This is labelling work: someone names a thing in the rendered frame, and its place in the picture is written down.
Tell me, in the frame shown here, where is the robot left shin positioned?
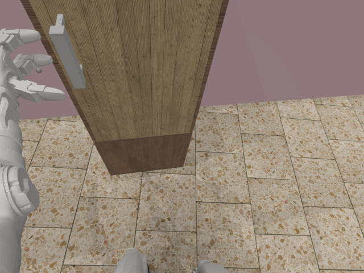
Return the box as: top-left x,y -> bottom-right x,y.
126,248 -> 140,254

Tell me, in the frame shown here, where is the robot left thigh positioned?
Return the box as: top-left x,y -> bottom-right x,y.
114,253 -> 148,273

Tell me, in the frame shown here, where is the left robot forearm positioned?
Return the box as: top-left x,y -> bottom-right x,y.
0,86 -> 26,171

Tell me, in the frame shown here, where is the handle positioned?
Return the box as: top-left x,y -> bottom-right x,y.
49,14 -> 86,89

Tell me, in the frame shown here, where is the cupboard door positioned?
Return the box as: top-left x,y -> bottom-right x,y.
29,0 -> 223,142

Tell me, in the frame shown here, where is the left robot upper arm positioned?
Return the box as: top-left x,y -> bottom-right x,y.
0,166 -> 40,273

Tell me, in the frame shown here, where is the left robot hand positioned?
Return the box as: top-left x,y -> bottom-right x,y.
0,28 -> 66,103

